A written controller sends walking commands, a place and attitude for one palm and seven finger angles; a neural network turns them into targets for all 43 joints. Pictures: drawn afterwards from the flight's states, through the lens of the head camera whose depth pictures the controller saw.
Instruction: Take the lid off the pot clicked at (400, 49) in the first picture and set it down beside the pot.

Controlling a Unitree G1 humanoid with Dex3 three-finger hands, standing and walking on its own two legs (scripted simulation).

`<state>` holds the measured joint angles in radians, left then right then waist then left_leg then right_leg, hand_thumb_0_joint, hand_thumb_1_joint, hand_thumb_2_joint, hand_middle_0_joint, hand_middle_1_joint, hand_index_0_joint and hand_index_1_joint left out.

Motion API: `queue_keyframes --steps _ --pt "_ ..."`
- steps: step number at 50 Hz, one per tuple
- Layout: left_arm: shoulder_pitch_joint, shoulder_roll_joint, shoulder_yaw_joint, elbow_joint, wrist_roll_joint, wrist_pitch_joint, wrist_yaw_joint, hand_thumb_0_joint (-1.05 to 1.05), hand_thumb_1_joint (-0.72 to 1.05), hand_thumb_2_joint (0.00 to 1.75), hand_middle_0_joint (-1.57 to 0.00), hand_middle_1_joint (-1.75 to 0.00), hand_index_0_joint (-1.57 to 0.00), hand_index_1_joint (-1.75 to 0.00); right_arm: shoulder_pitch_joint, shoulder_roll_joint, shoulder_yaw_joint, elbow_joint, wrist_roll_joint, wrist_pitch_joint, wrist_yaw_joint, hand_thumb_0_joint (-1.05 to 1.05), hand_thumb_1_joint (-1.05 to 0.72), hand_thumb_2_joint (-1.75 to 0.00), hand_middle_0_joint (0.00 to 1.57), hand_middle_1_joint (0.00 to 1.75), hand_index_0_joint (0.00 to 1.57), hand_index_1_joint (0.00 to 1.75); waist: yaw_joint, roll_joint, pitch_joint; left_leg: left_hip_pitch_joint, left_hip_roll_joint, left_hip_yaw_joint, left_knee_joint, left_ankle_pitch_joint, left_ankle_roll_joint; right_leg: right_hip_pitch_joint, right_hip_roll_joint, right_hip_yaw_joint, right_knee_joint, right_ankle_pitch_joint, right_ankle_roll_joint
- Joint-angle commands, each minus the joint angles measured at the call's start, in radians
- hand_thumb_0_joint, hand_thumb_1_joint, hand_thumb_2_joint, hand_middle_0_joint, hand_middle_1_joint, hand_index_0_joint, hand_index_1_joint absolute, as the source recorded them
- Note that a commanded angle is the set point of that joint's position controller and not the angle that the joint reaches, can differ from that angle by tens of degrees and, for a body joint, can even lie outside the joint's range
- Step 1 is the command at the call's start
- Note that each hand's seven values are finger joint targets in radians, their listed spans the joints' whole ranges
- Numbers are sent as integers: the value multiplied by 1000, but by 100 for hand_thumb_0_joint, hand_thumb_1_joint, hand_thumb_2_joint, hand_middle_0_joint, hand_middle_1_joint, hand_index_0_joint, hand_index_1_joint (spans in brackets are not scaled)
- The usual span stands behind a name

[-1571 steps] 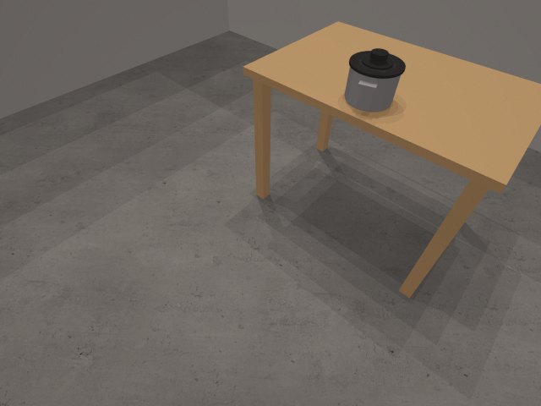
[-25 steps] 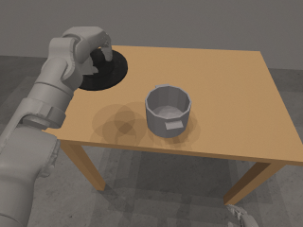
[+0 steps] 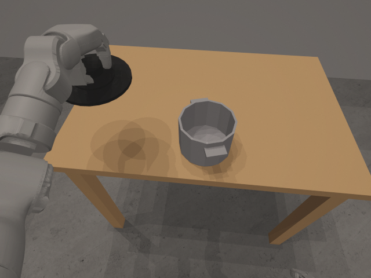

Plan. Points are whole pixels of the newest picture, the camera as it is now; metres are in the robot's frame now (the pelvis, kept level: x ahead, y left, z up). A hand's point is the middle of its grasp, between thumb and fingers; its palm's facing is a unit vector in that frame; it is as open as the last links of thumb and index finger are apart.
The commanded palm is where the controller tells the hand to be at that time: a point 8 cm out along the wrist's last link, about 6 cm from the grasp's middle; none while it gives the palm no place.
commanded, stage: lower the lid onto the table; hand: left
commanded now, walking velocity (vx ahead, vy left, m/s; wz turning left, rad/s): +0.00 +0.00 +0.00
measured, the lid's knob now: (90, 67) +0.50 +0.21 +0.18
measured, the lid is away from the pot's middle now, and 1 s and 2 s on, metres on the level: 0.26 0.23 0.25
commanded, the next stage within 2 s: none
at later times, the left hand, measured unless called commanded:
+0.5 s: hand (100, 78) +0.48 +0.19 +0.17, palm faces -0.31 -0.01 -0.95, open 7.9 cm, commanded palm +0.46 +0.18 +0.25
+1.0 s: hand (108, 92) +0.47 +0.18 +0.14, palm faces -0.34 +0.00 -0.94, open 7.9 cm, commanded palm +0.46 +0.17 +0.22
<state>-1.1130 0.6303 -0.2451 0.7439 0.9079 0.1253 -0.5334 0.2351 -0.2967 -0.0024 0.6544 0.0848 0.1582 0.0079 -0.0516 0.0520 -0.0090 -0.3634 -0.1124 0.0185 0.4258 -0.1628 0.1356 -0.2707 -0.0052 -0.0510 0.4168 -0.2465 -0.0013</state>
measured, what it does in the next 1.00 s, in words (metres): stands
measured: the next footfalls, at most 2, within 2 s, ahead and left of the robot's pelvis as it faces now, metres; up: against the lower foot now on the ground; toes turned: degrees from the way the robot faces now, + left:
none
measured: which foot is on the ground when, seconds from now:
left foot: down 0.00-1.00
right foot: down 0.00-1.00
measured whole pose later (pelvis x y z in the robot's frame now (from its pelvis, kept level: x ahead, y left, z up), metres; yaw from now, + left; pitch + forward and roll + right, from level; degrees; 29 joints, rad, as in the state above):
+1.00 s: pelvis +0.01 +0.00 +0.00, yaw +0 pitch +7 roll -2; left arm -1.00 0.53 -0.25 0.79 0.91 0.08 -0.43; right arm 0.23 -0.28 0.00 0.65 0.07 0.15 0.01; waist -0.05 0.06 -0.02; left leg -0.37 -0.11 0.02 0.43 -0.17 0.13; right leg -0.29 0.00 -0.04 0.43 -0.26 0.00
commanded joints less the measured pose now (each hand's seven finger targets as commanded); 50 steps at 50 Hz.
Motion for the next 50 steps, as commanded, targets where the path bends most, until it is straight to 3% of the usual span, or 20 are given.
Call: queue_keyframes --steps 1,4,6,7,10,14,16,20,22,25,26,27,30,34,37,39,41,44,47,50 --pt "-703 216 115 -313 1 -18 67 0 57 112 -82 -96 -84 -93 -39 -138 -49 -116 -9 -47 -2 0 -90 -90 20 30 20 30 -28 53 -519 551 95 -168 26 386 -97 -140 44 12 -35 166 -61" --pt "-664 212 121 -282 -4 -14 72 0 57 112 -82 -96 -84 -93 -20 -143 -50 -107 -14 -50 4 0 -90 -90 20 30 20 30 -27 49 -500 543 101 -177 32 442 -111 -156 39 14 -36 174 -66" --pt "-639 165 93 -161 9 25 67 0 57 112 -82 -96 -84 -93 -28 -137 -44 -94 -7 -45 7 0 -90 -90 20 30 20 30 -29 7 -451 504 95 -174 14 368 -109 -164 47 2 -33 146 -61" --pt "-625 210 133 -151 10 30 72 0 57 112 -82 -96 -84 -93 -28 -142 -42 -95 -8 -46 7 0 -90 -90 20 30 20 30 -17 -10 -458 486 91 -164 13 351 -103 -139 47 5 -32 154 -62" --pt "-671 175 103 -251 23 20 76 0 57 112 -82 -96 -84 -93 -41 -136 -45 -119 -19 -47 14 0 -90 -90 20 30 20 30 -16 25 -524 534 97 -179 28 446 -128 -137 46 10 -23 180 -64" --pt "-596 203 138 -184 15 16 84 0 57 112 -82 -96 -84 -93 -27 -142 -41 -122 -18 -46 11 0 -90 -90 20 30 20 30 -11 -15 -498 497 97 -170 27 460 -127 -124 38 15 -21 199 -64" --pt "-634 136 84 -181 25 27 85 0 57 112 -82 -96 -84 -93 -37 -130 -42 -120 -15 -41 11 0 -90 -90 20 30 20 30 -23 -4 -472 519 106 -179 19 429 -138 -169 45 7 -21 156 -57" --pt "-631 204 146 -233 27 7 108 0 57 112 -82 -96 -84 -93 -28 -132 -44 -129 -25 -49 6 0 -90 -90 20 30 20 30 -12 9 -530 547 104 -179 25 447 -133 -136 44 19 -26 169 -61" --pt "-604 164 116 -128 26 12 110 0 57 112 -82 -96 -84 -93 -22 -130 -38 -113 -16 -45 -1 0 -90 -90 20 30 20 30 -23 -45 -455 492 103 -169 10 366 -131 -152 45 10 -29 146 -57" --pt "-659 141 94 -252 23 -7 119 0 57 112 -82 -96 -84 -93 -24 -128 -48 -127 -24 -54 1 0 -90 -90 20 30 20 30 -21 33 -525 560 107 -183 22 421 -140 -162 42 18 -26 152 -60" --pt "-658 171 119 -273 32 -9 126 0 57 112 -82 -96 -84 -93 -18 -130 -50 -125 -24 -55 1 0 -90 -90 20 30 20 30 -18 43 -545 585 115 -190 24 458 -145 -163 43 19 -21 150 -60" --pt "-601 149 113 -210 30 -7 125 0 57 112 -82 -96 -84 -93 -13 -127 -48 -123 -24 -57 1 0 -90 -90 20 30 20 30 -19 25 -519 568 110 -185 28 460 -134 -169 46 17 -25 149 -60" --pt "-572 211 164 -209 19 -21 133 0 57 112 -82 -96 -84 -93 -8 -136 -48 -120 -27 -56 -1 0 -90 -90 20 30 20 30 -9 -9 -525 517 100 -160 25 433 -128 -105 41 21 -29 197 -60" --pt "-521 141 113 -257 12 -27 134 0 57 112 -82 -96 -84 -93 -7 -134 -54 -129 -23 -56 10 0 -90 -90 20 30 20 30 -15 27 -495 546 114 -182 36 520 -140 -155 39 16 -25 185 -61" --pt "-496 142 113 -193 10 -14 136 0 57 112 -82 -96 -84 -93 -8 -134 -49 -116 -14 -44 8 0 -90 -90 20 30 20 30 -21 -5 -445 503 106 -166 26 411 -116 -156 47 10 -29 158 -56" --pt "-534 181 134 -245 8 -30 143 0 57 112 -82 -96 -84 -93 -4 -143 -52 -120 -18 -46 3 0 -90 -90 20 30 20 30 -19 13 -474 499 107 -166 22 384 -116 -144 36 17 -28 159 -61" --pt "-589 142 100 -292 17 -32 148 0 57 112 -82 -96 -84 -93 -8 -130 -55 -117 -18 -49 1 0 -90 -90 20 30 20 30 -30 38 -500 553 109 -175 29 404 -116 -162 46 13 -27 154 -58" --pt "-546 185 143 -230 4 -51 156 0 57 112 -82 -96 -84 -93 11 -142 -54 -107 -22 -49 -6 0 -90 -90 20 30 20 30 -25 10 -483 501 104 -159 25 354 -110 -141 38 18 -30 160 -63" --pt "-507 153 125 -176 14 -51 167 0 57 112 -82 -96 -84 -93 3 -133 -51 -101 -16 -45 -5 0 -90 -90 20 30 20 30 -25 7 -467 502 106 -160 27 360 -109 -155 47 9 -22 152 -60" --pt "-505 179 146 -189 11 -64 176 0 57 112 -82 -96 -84 -93 4 -136 -51 -101 -20 -38 -4 0 -90 -90 20 30 20 30 -22 2 -479 478 102 -142 34 357 -99 -122 43 15 -21 184 -61"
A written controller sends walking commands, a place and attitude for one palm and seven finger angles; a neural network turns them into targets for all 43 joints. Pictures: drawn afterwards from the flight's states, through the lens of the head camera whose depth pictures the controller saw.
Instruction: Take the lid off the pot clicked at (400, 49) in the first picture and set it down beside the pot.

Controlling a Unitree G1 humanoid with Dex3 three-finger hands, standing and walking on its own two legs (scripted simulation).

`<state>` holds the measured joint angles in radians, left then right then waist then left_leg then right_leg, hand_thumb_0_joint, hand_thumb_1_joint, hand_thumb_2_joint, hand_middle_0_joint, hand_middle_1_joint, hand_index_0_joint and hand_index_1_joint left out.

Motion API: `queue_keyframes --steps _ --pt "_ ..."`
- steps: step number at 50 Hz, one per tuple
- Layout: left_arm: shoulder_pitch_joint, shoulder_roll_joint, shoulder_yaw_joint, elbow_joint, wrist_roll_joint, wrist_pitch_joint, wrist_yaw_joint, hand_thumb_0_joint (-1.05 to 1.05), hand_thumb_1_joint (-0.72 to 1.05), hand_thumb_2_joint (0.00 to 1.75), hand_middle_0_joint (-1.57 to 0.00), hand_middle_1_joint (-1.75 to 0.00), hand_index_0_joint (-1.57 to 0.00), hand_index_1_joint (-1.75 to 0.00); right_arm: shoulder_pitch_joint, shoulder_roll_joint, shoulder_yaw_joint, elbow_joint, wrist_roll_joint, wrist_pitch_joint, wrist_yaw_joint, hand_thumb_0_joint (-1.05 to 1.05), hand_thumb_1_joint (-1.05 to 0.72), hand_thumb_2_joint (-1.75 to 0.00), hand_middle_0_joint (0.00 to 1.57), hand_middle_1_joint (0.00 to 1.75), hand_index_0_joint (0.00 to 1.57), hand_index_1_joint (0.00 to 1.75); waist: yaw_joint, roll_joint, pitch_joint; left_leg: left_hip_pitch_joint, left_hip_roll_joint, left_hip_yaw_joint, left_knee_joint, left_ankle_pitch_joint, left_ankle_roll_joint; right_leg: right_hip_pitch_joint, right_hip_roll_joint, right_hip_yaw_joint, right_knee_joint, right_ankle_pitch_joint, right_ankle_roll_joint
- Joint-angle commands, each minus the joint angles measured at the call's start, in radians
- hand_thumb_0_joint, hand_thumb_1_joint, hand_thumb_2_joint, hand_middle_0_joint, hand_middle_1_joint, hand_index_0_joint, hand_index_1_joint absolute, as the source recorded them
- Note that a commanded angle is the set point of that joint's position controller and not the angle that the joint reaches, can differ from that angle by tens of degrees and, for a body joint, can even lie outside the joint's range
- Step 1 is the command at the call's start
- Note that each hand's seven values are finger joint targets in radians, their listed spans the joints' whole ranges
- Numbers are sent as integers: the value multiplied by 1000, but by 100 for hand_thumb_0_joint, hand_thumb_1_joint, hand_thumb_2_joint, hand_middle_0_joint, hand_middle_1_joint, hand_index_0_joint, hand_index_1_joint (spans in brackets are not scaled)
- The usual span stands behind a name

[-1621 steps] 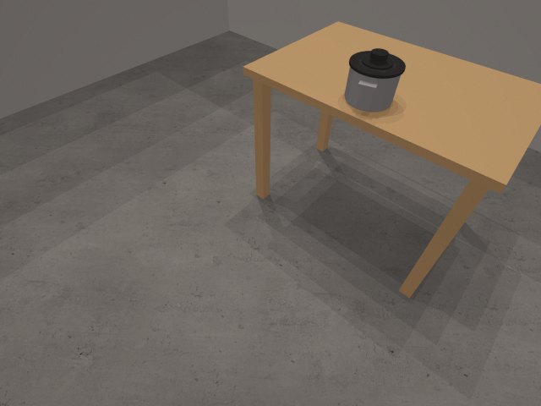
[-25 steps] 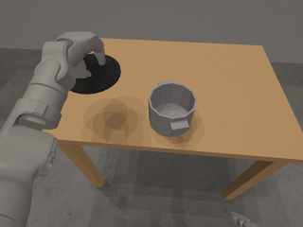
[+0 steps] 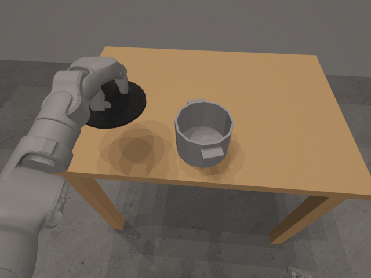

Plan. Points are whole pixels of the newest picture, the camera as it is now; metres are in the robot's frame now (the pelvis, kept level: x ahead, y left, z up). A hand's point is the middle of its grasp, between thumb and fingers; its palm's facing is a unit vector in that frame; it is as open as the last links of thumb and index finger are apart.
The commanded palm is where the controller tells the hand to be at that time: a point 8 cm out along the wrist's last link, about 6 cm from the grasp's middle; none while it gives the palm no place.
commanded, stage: lower the lid onto the table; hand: left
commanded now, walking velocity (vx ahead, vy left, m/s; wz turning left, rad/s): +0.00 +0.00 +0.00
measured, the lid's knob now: (108, 93) +0.49 +0.18 +0.12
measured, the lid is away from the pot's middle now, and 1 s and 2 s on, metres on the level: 0.23 0.25 0.24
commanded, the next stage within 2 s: none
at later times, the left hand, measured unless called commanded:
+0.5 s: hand (108, 106) +0.46 +0.18 +0.11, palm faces -0.38 -0.02 -0.93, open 7.9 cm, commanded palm +0.45 +0.19 +0.18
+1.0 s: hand (99, 123) +0.44 +0.21 +0.07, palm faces -0.41 -0.02 -0.91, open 7.9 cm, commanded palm +0.46 +0.20 +0.15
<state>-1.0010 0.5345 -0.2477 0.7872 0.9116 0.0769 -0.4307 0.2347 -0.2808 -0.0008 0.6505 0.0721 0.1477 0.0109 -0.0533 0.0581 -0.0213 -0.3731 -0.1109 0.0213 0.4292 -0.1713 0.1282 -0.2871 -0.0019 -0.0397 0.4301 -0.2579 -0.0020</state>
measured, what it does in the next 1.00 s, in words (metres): stands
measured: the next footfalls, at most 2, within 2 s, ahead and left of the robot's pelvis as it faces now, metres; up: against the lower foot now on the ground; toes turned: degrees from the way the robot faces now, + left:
none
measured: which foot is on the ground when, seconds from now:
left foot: down 0.00-1.00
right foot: down 0.00-1.00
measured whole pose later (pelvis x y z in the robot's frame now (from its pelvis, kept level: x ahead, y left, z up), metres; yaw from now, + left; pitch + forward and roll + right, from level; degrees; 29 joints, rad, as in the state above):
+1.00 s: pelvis +0.01 -0.01 +0.00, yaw -1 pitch +8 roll -2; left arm -0.82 0.59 -0.17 0.82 0.90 -0.10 -0.34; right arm 0.20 -0.28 0.00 0.65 0.09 0.22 -0.01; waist -0.04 0.05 -0.02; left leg -0.42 -0.08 0.03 0.50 -0.22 0.11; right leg -0.32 0.03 -0.03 0.46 -0.28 -0.01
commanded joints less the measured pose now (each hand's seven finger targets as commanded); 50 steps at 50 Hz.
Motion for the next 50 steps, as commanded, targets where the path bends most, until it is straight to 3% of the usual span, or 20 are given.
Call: queue_keyframes --steps 1,2,4,7,10,14,17,20,22,29,30,32,34,36,39,40,42,44,47,50 --pt "-618 285 156 -253 15 -17 78 0 57 112 -82 -96 -84 -93 -3 -151 -53 -103 -5 -27 -7 0 -90 -90 20 30 20 30 -17 11 -485 499 102 -143 32 383 -92 -102 38 5 -28 203 -60" --pt "-600 241 121 -240 11 -16 77 0 57 112 -82 -96 -84 -93 -7 -145 -51 -106 -3 -25 -5 0 -90 -90 20 30 20 30 -22 4 -473 499 100 -146 36 397 -94 -115 41 0 -27 203 -59" --pt "-567 260 145 -237 3 -24 80 0 57 112 -82 -96 -84 -93 4 -151 -55 -107 -6 -25 -4 0 -90 -90 20 30 20 30 -18 -2 -464 477 102 -140 42 402 -91 -108 33 6 -28 213 -61" --pt "-551 264 142 -148 0 -19 84 0 57 112 -82 -96 -84 -93 -8 -151 -45 -97 3 -9 -12 0 -90 -90 20 30 20 30 -21 -53 -409 398 89 -112 25 270 -65 -78 38 5 -33 204 -55" --pt "-606 310 168 -255 11 -47 95 0 57 112 -82 -96 -84 -93 -16 -148 -49 -108 -1 -9 -18 0 -90 -90 20 30 20 30 -19 10 -484 444 89 -111 43 336 -57 -48 34 20 -24 257 -58" --pt "-513 332 196 -161 0 -64 102 0 57 112 -82 -96 -84 -93 4 -155 -48 -97 1 -6 -25 0 -90 -90 20 30 20 30 -17 -37 -438 381 90 -96 48 318 -48 -32 26 23 -27 280 -57" --pt "-520 309 171 -178 4 -66 105 0 57 112 -82 -96 -84 -93 -18 -148 -46 -102 8 5 -27 0 -90 -90 20 30 20 30 -19 -24 -436 374 87 -82 48 302 -40 -19 30 26 -23 301 -52" --pt "-478 409 254 -214 1 -93 113 0 57 112 -82 -96 -84 -93 -17 -155 -48 -110 4 7 -30 0 -90 -90 20 30 20 30 -6 -16 -476 370 83 -79 62 347 -29 41 27 41 -21 365 -53" --pt "-447 363 217 -199 -2 -95 111 0 57 112 -82 -96 -84 -93 -24 -149 -45 -111 9 14 -30 0 -90 -90 20 30 20 30 -13 -2 -452 364 85 -76 62 356 -32 21 26 36 -18 367 -50" --pt "-380 417 259 -280 -21 -131 111 0 57 112 -82 -96 -84 -93 -34 -159 -53 -126 8 25 -28 0 -90 -90 20 30 20 30 -9 8 -475 370 85 -72 89 411 -23 41 16 54 -17 421 -51" --pt "-354 384 238 -230 -24 -124 109 0 57 112 -82 -96 -84 -93 -32 -156 -52 -114 13 33 -27 0 -90 -90 20 30 20 30 -20 -3 -431 359 86 -68 87 400 -22 20 26 45 -21 409 -45" --pt "-354 434 276 -244 -23 -129 114 0 57 112 -82 -96 -84 -93 -29 -160 -52 -113 17 39 -28 0 -90 -90 20 30 20 30 -10 1 -450 358 88 -69 79 373 -24 26 25 45 -18 390 -46" --pt "-391 375 224 -330 -33 -148 108 0 57 112 -82 -96 -84 -93 -40 -155 -61 -122 12 33 -26 0 -90 -90 20 30 20 30 -18 27 -476 401 92 -76 98 438 -23 -1 18 50 -15 402 -48" --pt "-322 431 284 -292 -27 -150 120 0 57 112 -82 -96 -84 -93 -29 -156 -58 -115 12 39 -23 0 -90 -90 20 30 20 30 -9 34 -481 413 92 -83 98 459 -25 -3 29 45 -12 393 -45" --pt "-337 359 221 -239 -43 -157 120 0 57 112 -82 -96 -84 -93 -30 -160 -58 -102 12 46 -23 0 -90 -90 20 30 20 30 -20 0 -415 363 93 -74 95 383 -28 -41 21 40 -17 355 -49" --pt "-328 386 246 -210 -36 -153 127 0 57 112 -82 -96 -84 -93 -20 -162 -57 -93 15 54 -24 0 -90 -90 20 30 20 30 -21 -2 -406 354 97 -70 85 350 -29 -41 29 31 -16 333 -46" --pt "-393 312 177 -228 -32 -153 131 0 57 112 -82 -96 -84 -93 -28 -154 -55 -92 19 53 -26 0 -90 -90 20 30 20 30 -28 13 -405 372 97 -78 81 310 -34 -79 31 22 -15 285 -47" --pt "-421 397 239 -292 -24 -181 140 0 57 112 -82 -96 -84 -93 -18 -163 -60 -97 10 43 -30 0 -90 -90 20 30 20 30 -21 42 -489 426 99 -91 96 374 -34 -75 25 31 -7 299 -53" --pt "-406 330 199 -209 -29 -180 154 0 57 112 -82 -96 -84 -93 0 -154 -59 -76 11 47 -29 0 -90 -90 20 30 20 30 -32 44 -449 427 108 -97 93 371 -46 -123 35 13 -3 263 -49" --pt "-421 316 188 -156 -23 -183 168 0 57 112 -82 -96 -84 -93 14 -161 -59 -64 8 47 -30 0 -90 -90 20 30 20 30 -34 10 -422 390 111 -99 86 298 -47 -148 36 7 0 221 -52"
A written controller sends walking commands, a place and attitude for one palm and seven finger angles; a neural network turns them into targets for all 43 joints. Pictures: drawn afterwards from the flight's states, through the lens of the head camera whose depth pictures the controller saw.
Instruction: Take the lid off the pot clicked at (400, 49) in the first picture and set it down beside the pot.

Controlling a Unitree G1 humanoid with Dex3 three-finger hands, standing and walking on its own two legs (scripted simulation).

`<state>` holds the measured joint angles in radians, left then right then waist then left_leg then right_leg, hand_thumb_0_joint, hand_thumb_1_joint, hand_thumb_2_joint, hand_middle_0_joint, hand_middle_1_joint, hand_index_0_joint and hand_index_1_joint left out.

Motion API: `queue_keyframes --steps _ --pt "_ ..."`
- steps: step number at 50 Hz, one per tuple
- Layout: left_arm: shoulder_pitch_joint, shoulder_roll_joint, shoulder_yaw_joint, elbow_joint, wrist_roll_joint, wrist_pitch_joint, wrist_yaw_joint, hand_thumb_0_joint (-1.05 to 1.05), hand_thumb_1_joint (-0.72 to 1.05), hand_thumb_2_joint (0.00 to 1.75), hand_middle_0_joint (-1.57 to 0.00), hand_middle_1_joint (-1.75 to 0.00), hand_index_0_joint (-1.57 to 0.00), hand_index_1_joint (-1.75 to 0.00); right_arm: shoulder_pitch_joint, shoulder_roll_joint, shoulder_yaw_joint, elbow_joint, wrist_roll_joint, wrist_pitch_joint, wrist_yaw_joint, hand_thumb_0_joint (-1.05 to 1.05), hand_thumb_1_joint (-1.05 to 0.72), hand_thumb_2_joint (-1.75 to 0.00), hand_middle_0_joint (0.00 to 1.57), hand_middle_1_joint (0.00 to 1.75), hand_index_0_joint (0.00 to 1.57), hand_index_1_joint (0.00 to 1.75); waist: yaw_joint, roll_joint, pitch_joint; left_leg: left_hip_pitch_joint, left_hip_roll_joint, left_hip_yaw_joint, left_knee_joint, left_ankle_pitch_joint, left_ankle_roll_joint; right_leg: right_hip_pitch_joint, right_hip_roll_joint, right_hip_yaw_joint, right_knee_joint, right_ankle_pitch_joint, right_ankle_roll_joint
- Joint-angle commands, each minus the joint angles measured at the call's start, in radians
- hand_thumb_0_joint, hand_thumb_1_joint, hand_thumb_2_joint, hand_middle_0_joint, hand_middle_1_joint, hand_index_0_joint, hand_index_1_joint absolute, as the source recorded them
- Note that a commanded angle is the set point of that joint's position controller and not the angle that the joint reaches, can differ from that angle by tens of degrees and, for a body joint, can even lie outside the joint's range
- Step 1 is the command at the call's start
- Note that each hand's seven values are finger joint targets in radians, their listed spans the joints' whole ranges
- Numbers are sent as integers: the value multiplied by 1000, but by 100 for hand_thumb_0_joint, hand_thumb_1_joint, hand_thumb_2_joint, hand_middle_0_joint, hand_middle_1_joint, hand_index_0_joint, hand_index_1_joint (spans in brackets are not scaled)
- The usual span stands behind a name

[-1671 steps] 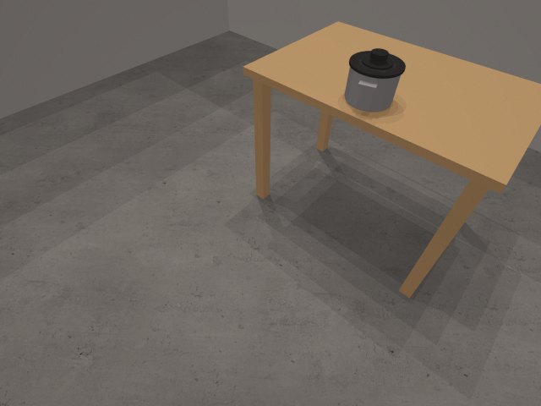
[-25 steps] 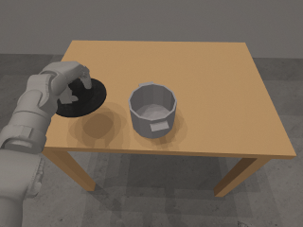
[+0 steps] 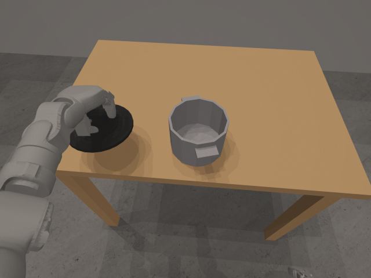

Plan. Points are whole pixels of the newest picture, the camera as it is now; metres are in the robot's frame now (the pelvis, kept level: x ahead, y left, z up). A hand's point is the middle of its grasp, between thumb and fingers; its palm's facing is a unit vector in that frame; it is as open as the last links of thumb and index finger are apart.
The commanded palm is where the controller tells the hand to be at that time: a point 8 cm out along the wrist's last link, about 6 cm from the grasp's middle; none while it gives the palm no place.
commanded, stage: lower the lid onto the table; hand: left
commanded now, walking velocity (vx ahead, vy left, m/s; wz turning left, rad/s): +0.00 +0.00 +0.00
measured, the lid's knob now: (96, 118) +0.46 +0.23 +0.05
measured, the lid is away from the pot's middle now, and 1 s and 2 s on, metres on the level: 0.25 0.24 0.24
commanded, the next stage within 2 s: open the fingers wide in 1.28 s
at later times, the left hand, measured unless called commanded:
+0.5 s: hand (100, 124) +0.45 +0.22 +0.04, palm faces -0.41 -0.04 -0.91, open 7.9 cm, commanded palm +0.46 +0.21 +0.12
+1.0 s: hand (104, 135) +0.44 +0.22 +0.01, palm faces -0.45 -0.04 -0.89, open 7.9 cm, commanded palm +0.47 +0.21 +0.08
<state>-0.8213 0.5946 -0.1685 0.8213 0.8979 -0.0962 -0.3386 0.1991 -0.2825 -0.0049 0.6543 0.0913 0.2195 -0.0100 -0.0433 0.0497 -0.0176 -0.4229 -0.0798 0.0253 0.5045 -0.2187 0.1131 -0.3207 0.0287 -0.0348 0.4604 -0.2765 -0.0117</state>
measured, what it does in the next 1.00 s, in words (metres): stands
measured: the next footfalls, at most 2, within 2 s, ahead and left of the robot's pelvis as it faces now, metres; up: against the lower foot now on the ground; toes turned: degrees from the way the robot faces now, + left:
none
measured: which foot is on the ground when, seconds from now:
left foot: down 0.00-1.00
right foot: down 0.00-1.00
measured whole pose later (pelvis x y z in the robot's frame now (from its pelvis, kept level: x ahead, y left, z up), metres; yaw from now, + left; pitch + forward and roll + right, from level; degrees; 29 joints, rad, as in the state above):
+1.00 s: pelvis +0.00 +0.00 -0.01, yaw -2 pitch +12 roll -3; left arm -0.84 0.54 -0.14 1.06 0.98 -0.11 -0.16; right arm 0.30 -0.28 -0.02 0.70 0.07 0.18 -0.02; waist -0.09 0.05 -0.06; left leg -0.57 -0.06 0.05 0.62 -0.27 0.12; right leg -0.47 0.04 -0.02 0.57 -0.32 -0.01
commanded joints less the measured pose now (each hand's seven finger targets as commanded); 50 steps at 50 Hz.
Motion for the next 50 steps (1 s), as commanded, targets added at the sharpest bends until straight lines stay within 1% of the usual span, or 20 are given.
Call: queue_keyframes --steps 1,5,8,9,11,15,16,19,22,24,26,28,30,34,38,43,44,47,49,50 --pt "-631 269 117 -219 -2 -12 84 0 57 112 -82 -96 -84 -93 54 -160 -59 -66 -10 -27 -8 0 -90 -90 20 30 20 30 -41 33 -455 465 83 -110 11 351 -35 -124 7 2 -26 230 -43" --pt "-616 248 118 -195 15 -16 113 0 57 112 -82 -96 -84 -93 78 -157 -66 -62 -21 -31 -1 0 -90 -90 20 30 20 30 -41 85 -485 528 97 -144 34 474 -66 -188 14 -6 -7 205 -48" --pt "-587 210 103 -131 17 0 132 0 57 112 -82 -96 -84 -93 92 -157 -68 -55 -23 -27 6 0 -90 -90 20 30 20 30 -41 47 -482 507 99 -146 32 448 -74 -207 19 -12 -2 181 -47" --pt "-574 250 139 -123 17 -5 139 0 57 112 -82 -96 -84 -93 99 -165 -69 -59 -25 -28 7 0 -90 -90 20 30 20 30 -35 20 -483 484 99 -148 33 449 -74 -193 13 -6 0 190 -50" --pt "-615 196 90 -111 27 9 149 0 57 112 -82 -96 -84 -93 102 -162 -70 -50 -24 -23 9 0 -90 -90 20 30 20 30 -46 15 -480 479 101 -149 32 420 -74 -207 19 -11 5 180 -44" --pt "-638 266 144 -120 45 5 178 0 57 112 -82 -96 -84 -93 117 -167 -70 -51 -32 -31 4 0 -90 -90 20 30 20 30 -38 55 -522 498 101 -154 37 427 -81 -206 20 -5 13 173 -51" --pt "-618 217 110 -88 45 11 180 0 57 112 -82 -96 -84 -93 118 -160 -70 -51 -29 -32 4 0 -90 -90 20 30 20 30 -44 48 -512 493 99 -155 39 427 -82 -215 23 -8 15 172 -48" --pt "-596 248 141 -63 52 9 194 0 57 112 -82 -96 -84 -93 136 -169 -73 -49 -32 -38 4 0 -90 -90 20 30 20 30 -39 48 -503 489 107 -161 45 449 -90 -239 21 -4 19 168 -50" --pt "-621 195 93 -35 55 24 203 0 57 112 -82 -96 -84 -93 143 -170 -73 -35 -28 -37 4 0 -90 -90 20 30 20 30 -54 43 -459 456 110 -156 39 365 -84 -263 24 -11 20 135 -47" --pt "-628 229 124 -82 58 10 206 0 57 112 -82 -96 -84 -93 148 -173 -78 -45 -31 -44 2 0 -90 -90 20 30 20 30 -45 62 -508 501 114 -175 50 411 -92 -271 22 -4 29 141 -50" --pt "-624 171 81 -81 56 12 205 0 57 112 -82 -96 -84 -93 152 -161 -81 -41 -32 -46 3 0 -90 -90 20 30 20 30 -56 93 -515 542 120 -194 61 446 -100 -303 26 -7 32 128 -44" --pt "-570 217 123 -7 52 15 211 0 57 112 -82 -96 -84 -93 165 -171 -77 -31 -29 -42 2 0 -90 -90 20 30 20 30 -51 50 -467 479 112 -174 54 385 -93 -293 30 -7 29 121 -48" --pt "-624 164 72 -50 48 9 208 0 57 112 -82 -96 -84 -93 160 -170 -79 -26 -31 -45 0 0 -90 -90 20 30 20 30 -63 48 -476 470 111 -161 58 368 -84 -290 26 -6 30 137 -45" --pt "-604 215 111 -19 54 -3 216 0 57 112 -82 -96 -84 -93 175 -176 -76 -23 -29 -55 -12 0 -90 -90 20 30 20 30 -59 26 -474 440 102 -146 62 327 -75 -282 26 -1 33 140 -50" --pt "-628 189 87 -66 63 -9 227 0 57 112 -82 -96 -84 -93 176 -169 -77 -21 -28 -60 -13 0 -90 -90 20 30 20 30 -61 88 -499 486 109 -156 74 388 -88 -307 30 -9 46 144 -50" --pt "-558 210 109 41 60 -4 233 0 57 112 -82 -96 -84 -93 189 -178 -73 -12 -24 -55 -12 0 -90 -90 20 30 20 30 -63 19 -450 385 94 -121 84 308 -67 -290 33 -3 48 155 -48" --pt "-580 235 123 1 62 -14 231 0 57 112 -82 -96 -84 -93 184 -181 -73 -18 -26 -56 -15 0 -90 -90 20 30 20 30 -58 34 -473 381 91 -112 88 311 -62 -270 27 4 50 174 -53" --pt "-585 189 86 3 64 -15 233 0 57 112 -82 -96 -84 -93 194 -173 -75 -13 -25 -56 -18 0 -90 -90 20 30 20 30 -70 59 -488 401 89 -108 108 345 -60 -281 31 1 60 189 -49" --pt "-560 285 160 4 66 -30 233 0 57 112 -82 -96 -84 -93 196 -180 -71 -20 -25 -59 -24 0 -90 -90 20 30 20 30 -57 46 -506 380 84 -101 115 351 -53 -253 30 9 64 218 -52" --pt "-574 252 129 -1 62 -28 232 0 57 112 -82 -96 -84 -93 196 -178 -69 -15 -25 -55 -25 0 -90 -90 20 30 20 30 -66 45 -499 366 83 -95 116 345 -51 -247 28 7 67 225 -49"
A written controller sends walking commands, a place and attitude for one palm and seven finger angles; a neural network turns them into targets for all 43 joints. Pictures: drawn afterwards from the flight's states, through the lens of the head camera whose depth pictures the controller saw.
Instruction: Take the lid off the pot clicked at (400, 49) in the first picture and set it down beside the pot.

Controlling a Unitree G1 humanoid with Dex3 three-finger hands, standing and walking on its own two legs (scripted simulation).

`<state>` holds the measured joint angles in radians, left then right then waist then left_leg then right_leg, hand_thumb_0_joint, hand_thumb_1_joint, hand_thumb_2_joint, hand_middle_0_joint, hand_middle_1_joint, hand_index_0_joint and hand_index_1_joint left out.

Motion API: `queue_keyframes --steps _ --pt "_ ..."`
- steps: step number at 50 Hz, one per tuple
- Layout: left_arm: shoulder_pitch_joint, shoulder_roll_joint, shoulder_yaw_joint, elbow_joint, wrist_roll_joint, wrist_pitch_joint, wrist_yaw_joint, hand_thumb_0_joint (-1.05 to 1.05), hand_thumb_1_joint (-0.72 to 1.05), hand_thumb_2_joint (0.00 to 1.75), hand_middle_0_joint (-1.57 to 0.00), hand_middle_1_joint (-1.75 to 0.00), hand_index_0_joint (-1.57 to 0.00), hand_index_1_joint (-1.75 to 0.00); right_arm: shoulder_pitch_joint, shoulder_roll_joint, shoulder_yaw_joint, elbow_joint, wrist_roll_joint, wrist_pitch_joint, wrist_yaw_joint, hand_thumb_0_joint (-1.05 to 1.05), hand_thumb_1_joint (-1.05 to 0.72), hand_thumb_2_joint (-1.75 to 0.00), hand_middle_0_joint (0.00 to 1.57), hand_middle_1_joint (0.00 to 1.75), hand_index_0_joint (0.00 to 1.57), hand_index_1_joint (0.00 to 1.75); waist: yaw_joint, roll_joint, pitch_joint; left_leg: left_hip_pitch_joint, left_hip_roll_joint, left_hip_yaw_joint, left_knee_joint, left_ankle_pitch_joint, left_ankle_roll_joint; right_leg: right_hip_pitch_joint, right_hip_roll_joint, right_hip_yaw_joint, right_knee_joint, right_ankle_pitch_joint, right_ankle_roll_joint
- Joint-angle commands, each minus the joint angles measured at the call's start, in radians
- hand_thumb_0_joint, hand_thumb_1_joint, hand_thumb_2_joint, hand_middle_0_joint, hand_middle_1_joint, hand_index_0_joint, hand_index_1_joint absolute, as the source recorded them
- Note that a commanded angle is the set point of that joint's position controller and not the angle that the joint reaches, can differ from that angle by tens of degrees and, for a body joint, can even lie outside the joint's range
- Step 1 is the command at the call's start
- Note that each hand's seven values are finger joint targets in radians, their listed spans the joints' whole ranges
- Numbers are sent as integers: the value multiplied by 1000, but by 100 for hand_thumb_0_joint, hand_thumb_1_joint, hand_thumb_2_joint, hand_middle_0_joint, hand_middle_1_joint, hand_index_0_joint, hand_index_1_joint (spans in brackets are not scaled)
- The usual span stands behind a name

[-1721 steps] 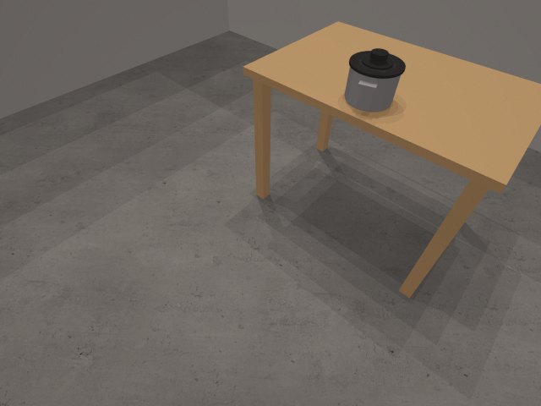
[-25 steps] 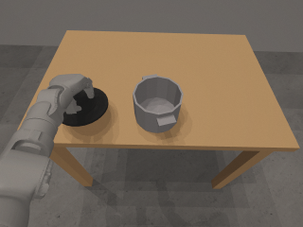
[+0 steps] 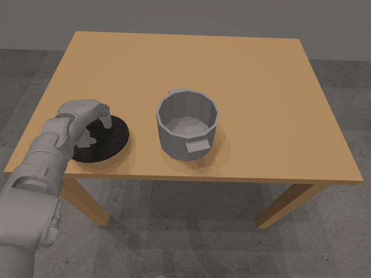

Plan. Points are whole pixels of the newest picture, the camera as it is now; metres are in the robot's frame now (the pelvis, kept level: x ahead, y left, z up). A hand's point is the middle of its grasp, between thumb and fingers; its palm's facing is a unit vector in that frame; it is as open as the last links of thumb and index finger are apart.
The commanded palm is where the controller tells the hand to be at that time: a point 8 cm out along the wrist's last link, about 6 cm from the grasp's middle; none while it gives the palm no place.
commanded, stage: lower the lid onto the table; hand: left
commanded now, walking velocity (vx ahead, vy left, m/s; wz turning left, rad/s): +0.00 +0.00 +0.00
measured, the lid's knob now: (94, 129) +0.47 +0.23 -0.01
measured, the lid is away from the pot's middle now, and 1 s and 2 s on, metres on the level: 0.24 0.24 0.24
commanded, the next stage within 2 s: open the fingers wide in 0.28 s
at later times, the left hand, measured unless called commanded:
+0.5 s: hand (92, 135) +0.44 +0.22 +0.00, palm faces -0.43 -0.05 -0.90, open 7.9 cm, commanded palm +0.46 +0.22 +0.07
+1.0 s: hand (91, 136) +0.44 +0.23 +0.00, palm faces -0.43 -0.05 -0.90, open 8.4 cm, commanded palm +0.46 +0.22 +0.07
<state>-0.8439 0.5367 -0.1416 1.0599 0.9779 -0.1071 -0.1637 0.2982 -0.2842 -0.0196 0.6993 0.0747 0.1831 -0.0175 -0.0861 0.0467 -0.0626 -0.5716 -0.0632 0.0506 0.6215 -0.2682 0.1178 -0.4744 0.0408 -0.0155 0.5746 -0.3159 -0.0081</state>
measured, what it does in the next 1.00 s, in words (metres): stands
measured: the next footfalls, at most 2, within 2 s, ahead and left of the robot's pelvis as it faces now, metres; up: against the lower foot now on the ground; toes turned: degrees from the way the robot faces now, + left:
none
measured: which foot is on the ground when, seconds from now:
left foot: down 0.00-1.00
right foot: down 0.00-1.00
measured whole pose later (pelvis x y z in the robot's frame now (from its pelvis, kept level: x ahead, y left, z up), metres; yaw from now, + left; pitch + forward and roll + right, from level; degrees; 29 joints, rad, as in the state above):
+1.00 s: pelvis +0.00 -0.01 -0.01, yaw -1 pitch +15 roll -3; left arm -0.82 0.55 -0.12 1.07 0.99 -0.12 -0.11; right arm 0.31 -0.28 -0.02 0.68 0.08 0.22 -0.01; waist -0.09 0.05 -0.09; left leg -0.67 -0.04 0.05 0.72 -0.32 0.11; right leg -0.56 0.06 -0.02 0.66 -0.36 -0.02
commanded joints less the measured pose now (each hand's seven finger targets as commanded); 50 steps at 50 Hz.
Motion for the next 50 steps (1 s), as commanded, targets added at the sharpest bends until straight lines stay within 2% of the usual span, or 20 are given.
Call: queue_keyframes --steps 1,3,5,11,12,14,15,17,18,19,22,25,28,30,34,35,37,41,45,50 --pt "-550 285 86 -238 -15 -17 57 0 57 112 -82 -96 -84 -93 102 -174 -57 -57 -7 -19 -17 0 -90 -90 20 30 20 30 -26 50 -455 523 68 -124 -1 396 -58 -111 20 -15 -46 257 -51" --pt "-517 317 114 -217 -10 -20 63 0 57 112 -82 -96 -84 -93 109 -176 -57 -56 -5 -18 -16 0 -90 -90 20 30 20 30 -21 53 -448 515 67 -122 8 396 -56 -118 22 -12 -44 255 -52" --pt "-535 281 82 -204 -11 -20 62 0 57 112 -82 -96 -84 -93 111 -178 -57 -49 -6 -17 -17 0 -90 -90 20 30 20 30 -31 60 -424 498 70 -119 16 398 -56 -139 21 -16 -36 257 -53" --pt "-491 336 137 -242 -8 -39 71 0 57 112 -82 -96 -84 -93 124 -176 -63 -51 -10 -10 -16 0 -90 -90 20 30 20 30 -22 59 -504 513 65 -109 44 483 -51 -98 25 -4 -21 329 -49" --pt "-466 301 113 -211 -12 -35 71 0 57 112 -82 -96 -84 -93 122 -173 -63 -49 -10 -8 -13 0 -90 -90 20 30 20 30 -25 63 -477 490 63 -101 49 471 -49 -105 24 -5 -20 329 -49" --pt "-441 370 166 -205 -3 -44 79 0 57 112 -82 -96 -84 -93 120 -180 -60 -54 -8 -5 -13 0 -90 -90 20 30 20 30 -11 37 -477 455 60 -99 52 470 -47 -86 23 0 -13 348 -53" --pt "-427 307 114 -158 -4 -33 80 0 57 112 -82 -96 -84 -93 119 -175 -59 -48 -7 -2 -10 0 -90 -90 20 30 20 30 -25 51 -436 431 59 -92 54 443 -49 -110 24 -3 -10 330 -51" --pt "-424 274 92 -139 -3 -24 84 0 57 112 -82 -96 -84 -93 125 -175 -63 -43 -4 2 -4 0 -90 -90 20 30 20 30 -29 41 -406 420 62 -94 55 408 -48 -143 28 -8 -11 297 -51" --pt "-414 299 109 -115 0 -21 85 0 57 112 -82 -96 -84 -93 128 -180 -60 -44 -2 4 -4 0 -90 -90 20 30 20 30 -28 14 -405 392 59 -93 55 369 -46 -142 30 -7 -9 280 -50" --pt "-329 306 134 -131 -6 -34 81 0 57 112 -82 -96 -84 -93 113 -174 -61 -67 -3 2 0 0 -90 -90 20 30 20 30 -1 20 -430 391 53 -90 55 403 -47 -104 26 -1 -7 306 -57" --pt "-372 275 102 -195 1 -43 91 0 52 109 -79 -94 -80 -92 101 -170 -63 -66 -6 24 1 0 -90 -90 20 30 20 30 -18 30 -429 390 59 -84 64 385 -43 -116 25 2 -3 306 -54" --pt "-417 308 127 -235 2 -35 103 0 48 106 -75 -93 -77 -91 104 -172 -67 -65 -7 30 3 0 -90 -90 20 30 20 30 -13 69 -455 442 67 -100 66 412 -48 -143 26 -6 6 281 -56" --pt "-408 318 134 -212 1 -23 109 0 43 104 -72 -92 -74 -90 103 -172 -61 -69 -2 31 1 0 -90 -90 20 30 20 30 -17 39 -453 414 63 -101 60 369 -48 -136 28 -7 5 268 -54" --pt "-425 265 86 -192 -2 -14 106 0 40 102 -70 -91 -71 -89 102 -170 -60 -63 -3 29 1 0 -90 -90 20 30 20 30 -30 49 -424 409 62 -92 66 355 -43 -154 27 -8 4 264 -53" --pt "-423 336 137 -208 5 -20 104 0 33 99 -66 -88 -67 -87 98 -172 -54 -77 0 20 -8 0 -90 -90 20 30 20 30 -17 32 -460 395 55 -91 66 354 -38 -112 23 1 5 288 -55" --pt "-434 293 99 -201 1 -14 101 0 31 98 -65 -88 -66 -86 98 -169 -54 -71 1 21 -7 0 -90 -90 20 30 20 30 -27 46 -432 391 57 -89 67 343 -39 -125 23 -2 5 279 -52" --pt "-427 291 101 -173 3 -10 100 0 28 97 -63 -87 -64 -85 104 -171 -54 -69 3 20 -7 0 -90 -90 20 30 20 30 -27 46 -399 391 62 -99 60 316 -44 -163 25 -12 3 232 -54" --pt "-420 304 119 -201 7 -20 98 0 22 93 -59 -85 -60 -83 108 -167 -56 -78 -2 18 -6 0 -90 -90 20 30 20 30 -19 56 -457 426 60 -102 70 375 -47 -149 27 -9 10 261 -53" --pt "-428 265 87 -174 0 -15 93 0 15 90 -55 -82 -56 -81 111 -171 -58 -70 -1 22 -4 0 -90 -90 20 30 20 30 -28 37 -410 400 65 -103 69 344 -47 -175 26 -14 10 238 -54" --pt "-462 243 72 -207 1 -15 89 0 7 86 -50 -79 -51 -79 118 -170 -64 -69 -4 23 -3 0 -90 -90 20 30 20 30 -29 69 -445 455 71 -121 72 380 -55 -205 28 -21 15 222 -56"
